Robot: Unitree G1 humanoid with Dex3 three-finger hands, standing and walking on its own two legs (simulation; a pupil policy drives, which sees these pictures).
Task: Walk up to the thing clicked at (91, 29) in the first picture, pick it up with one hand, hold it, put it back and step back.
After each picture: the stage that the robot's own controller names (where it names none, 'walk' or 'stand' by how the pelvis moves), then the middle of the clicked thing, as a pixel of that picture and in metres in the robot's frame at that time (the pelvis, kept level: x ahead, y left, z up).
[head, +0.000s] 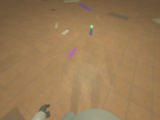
stand; (91, 30) +2.08 +0.03 -0.65
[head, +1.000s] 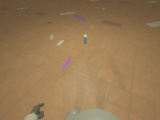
walk; (85, 39) +1.95 +0.26 -0.64
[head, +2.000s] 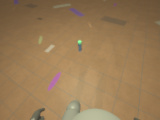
walk; (79, 46) +1.37 +0.33 -0.65
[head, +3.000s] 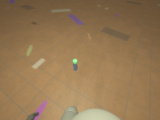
walk; (75, 65) +0.89 +0.27 -0.64
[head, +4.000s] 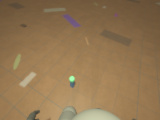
walk; (72, 82) +0.54 +0.20 -0.63
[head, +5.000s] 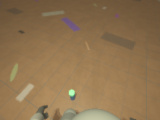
stand; (72, 95) +0.36 +0.19 -0.64
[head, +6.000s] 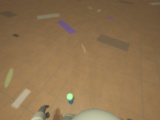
stand; (70, 99) +0.33 +0.20 -0.66
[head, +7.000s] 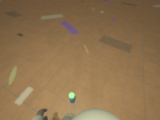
stand; (72, 98) +0.36 +0.18 -0.66
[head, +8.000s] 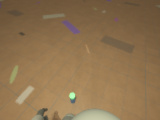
stand; (72, 98) +0.35 +0.17 -0.66
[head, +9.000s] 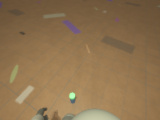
stand; (72, 98) +0.35 +0.16 -0.66
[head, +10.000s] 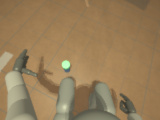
go down; (66, 67) +0.41 +0.19 -0.39
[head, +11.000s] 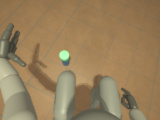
go down; (65, 59) +0.44 +0.21 -0.27
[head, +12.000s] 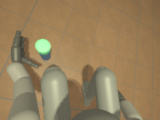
close in; (44, 52) +0.42 +0.25 -0.17
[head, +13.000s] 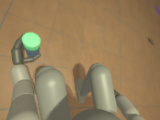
close; (32, 49) +0.43 +0.26 -0.16
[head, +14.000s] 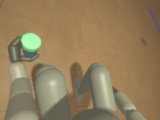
lift; (30, 49) +0.41 +0.27 -0.16
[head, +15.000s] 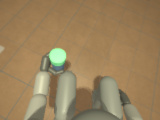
lift; (58, 64) +0.34 +0.22 -0.02
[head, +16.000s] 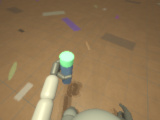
hold; (66, 70) +0.32 +0.15 +0.09
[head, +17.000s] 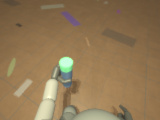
hold; (66, 74) +0.31 +0.16 +0.03
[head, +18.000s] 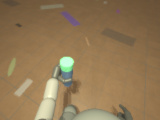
hold; (67, 73) +0.31 +0.16 +0.03
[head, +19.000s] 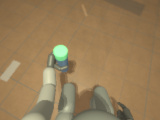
crouch; (62, 61) +0.39 +0.18 -0.03
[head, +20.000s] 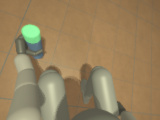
lower; (35, 45) +0.46 +0.27 -0.13
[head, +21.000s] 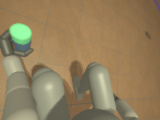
lower; (22, 44) +0.44 +0.28 -0.16
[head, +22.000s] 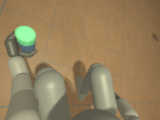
lower; (27, 45) +0.43 +0.28 -0.16
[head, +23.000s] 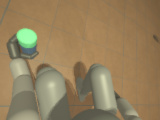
lower; (29, 47) +0.42 +0.28 -0.16
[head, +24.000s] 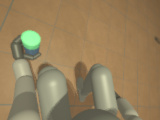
lower; (32, 48) +0.41 +0.27 -0.16
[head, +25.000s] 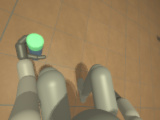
open; (35, 50) +0.42 +0.26 -0.17
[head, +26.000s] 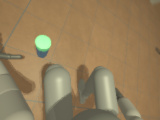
stand; (42, 49) +0.42 +0.26 -0.18
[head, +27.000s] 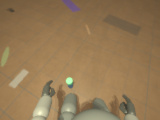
stand; (70, 83) +0.39 +0.18 -0.52
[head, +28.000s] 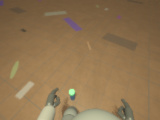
stand; (72, 95) +0.38 +0.17 -0.60
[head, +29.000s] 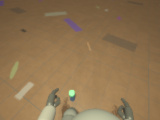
stand; (72, 96) +0.37 +0.17 -0.60
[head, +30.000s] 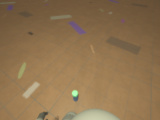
stand; (75, 96) +0.39 +0.16 -0.65
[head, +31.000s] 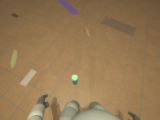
walk; (74, 80) +0.46 +0.14 -0.63
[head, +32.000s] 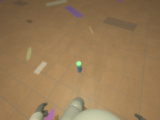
walk; (79, 67) +0.73 +0.21 -0.64
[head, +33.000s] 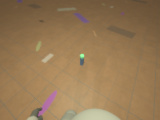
stand; (81, 60) +1.03 +0.15 -0.64
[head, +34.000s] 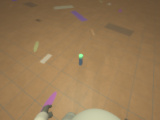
stand; (80, 60) +1.00 +0.16 -0.65
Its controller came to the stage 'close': yes
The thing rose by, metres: 0.69
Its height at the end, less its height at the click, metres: +0.00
